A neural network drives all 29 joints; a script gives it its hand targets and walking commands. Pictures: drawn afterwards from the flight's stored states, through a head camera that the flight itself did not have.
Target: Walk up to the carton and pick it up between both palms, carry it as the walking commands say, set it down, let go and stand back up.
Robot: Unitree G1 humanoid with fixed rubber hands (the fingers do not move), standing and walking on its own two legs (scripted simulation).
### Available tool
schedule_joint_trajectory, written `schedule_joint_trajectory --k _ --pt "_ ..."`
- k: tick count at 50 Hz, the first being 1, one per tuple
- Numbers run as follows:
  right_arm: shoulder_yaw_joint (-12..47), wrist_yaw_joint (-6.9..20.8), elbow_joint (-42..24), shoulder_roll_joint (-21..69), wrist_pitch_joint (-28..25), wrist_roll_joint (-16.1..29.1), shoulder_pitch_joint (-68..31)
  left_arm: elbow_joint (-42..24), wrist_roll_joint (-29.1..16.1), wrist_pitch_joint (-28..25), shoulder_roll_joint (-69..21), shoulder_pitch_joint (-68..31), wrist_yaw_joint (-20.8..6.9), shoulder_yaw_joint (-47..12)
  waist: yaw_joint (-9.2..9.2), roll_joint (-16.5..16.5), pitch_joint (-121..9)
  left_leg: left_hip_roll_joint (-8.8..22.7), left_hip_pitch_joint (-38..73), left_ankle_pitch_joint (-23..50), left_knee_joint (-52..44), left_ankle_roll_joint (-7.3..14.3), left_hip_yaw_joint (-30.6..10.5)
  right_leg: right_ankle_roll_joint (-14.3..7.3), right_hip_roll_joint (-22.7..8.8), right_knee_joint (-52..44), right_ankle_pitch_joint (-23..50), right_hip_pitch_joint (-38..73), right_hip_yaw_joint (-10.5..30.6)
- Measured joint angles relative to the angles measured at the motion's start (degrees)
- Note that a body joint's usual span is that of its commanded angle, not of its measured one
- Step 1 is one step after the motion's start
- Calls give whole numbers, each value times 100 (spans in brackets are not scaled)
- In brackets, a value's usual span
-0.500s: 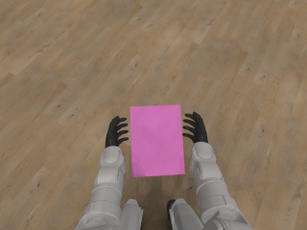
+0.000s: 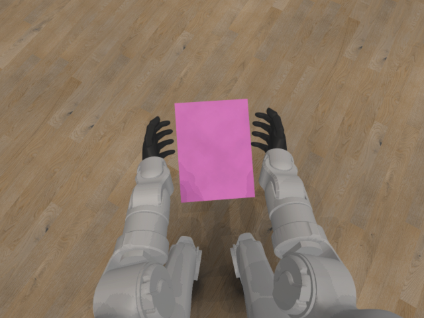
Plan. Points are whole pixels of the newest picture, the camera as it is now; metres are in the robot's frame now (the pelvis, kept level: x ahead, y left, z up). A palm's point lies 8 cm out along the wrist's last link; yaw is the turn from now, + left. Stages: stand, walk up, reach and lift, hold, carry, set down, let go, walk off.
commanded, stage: set down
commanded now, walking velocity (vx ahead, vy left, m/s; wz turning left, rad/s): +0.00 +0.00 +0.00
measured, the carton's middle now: (213, 152) +0.45 +0.00 -0.16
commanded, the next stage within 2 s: none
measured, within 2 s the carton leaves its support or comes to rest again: neither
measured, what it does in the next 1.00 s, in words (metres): lowers itself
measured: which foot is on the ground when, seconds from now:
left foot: down 0.00-1.00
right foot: down 0.00-1.00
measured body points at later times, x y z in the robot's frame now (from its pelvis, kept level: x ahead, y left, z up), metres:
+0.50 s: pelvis +0.01 +0.00 -0.05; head +0.27 +0.00 +0.32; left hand +0.44 +0.13 -0.17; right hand +0.45 -0.11 -0.16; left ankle +0.08 +0.12 -0.59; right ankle +0.09 -0.12 -0.59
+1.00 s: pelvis -0.02 +0.00 -0.14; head +0.27 +0.01 +0.20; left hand +0.46 +0.13 -0.26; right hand +0.47 -0.11 -0.25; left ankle +0.08 +0.12 -0.59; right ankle +0.09 -0.12 -0.59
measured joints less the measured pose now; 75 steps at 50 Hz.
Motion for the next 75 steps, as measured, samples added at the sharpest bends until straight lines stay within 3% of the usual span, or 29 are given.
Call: schedule_joint_trajectory --k 7,12,22,28,41,51,63,75 --pt "-80 -48 146 143 -116 -199 -11 86 176 -14 101 19 -152 139 1 -97 -225 0 -318 -252 203 -71 -71 -101 34 217 -186 -340 -87" --pt "61 -106 185 220 -356 -63 186 126 112 -140 232 134 -188 20 -27 -104 -391 -19 -703 -362 386 -124 -171 -155 37 369 -294 -710 -203" --pt "391 -275 74 -26 -526 393 -28 117 -409 -371 379 -117 -34 -347 -49 -39 -205 -111 -1545 -430 922 -138 -178 -84 49 864 -373 -1519 -241" --pt "481 -258 20 -221 -500 630 -293 24 -639 -327 422 -398 135 -495 -50 -18 -131 -166 -2005 -495 1420 -115 -71 22 89 1360 -445 -1968 -174" --pt "-59 -107 567 -458 -112 147 -1419 441 -203 46 543 -1394 173 -17 -103 -87 329 -256 -2745 -492 2268 -154 34 162 171 2198 -447 -2689 -147" --pt "12 -78 521 -660 10 353 -1868 344 -405 192 721 -1794 272 -237 -127 -78 651 -333 -3286 -544 2790 -229 40 181 181 2735 -517 -3224 -209" --pt "-152 14 676 -778 113 101 -2261 617 -195 239 832 -2275 79 32 -129 4 769 -335 -3711 -723 3184 -263 109 162 220 3179 -685 -3687 -210" --pt "273 -94 703 -961 -118 590 -2472 620 -649 25 1149 -2480 113 -335 -99 -124 1131 -310 -4085 -848 3565 -325 129 140 289 3563 -758 -4101 -257"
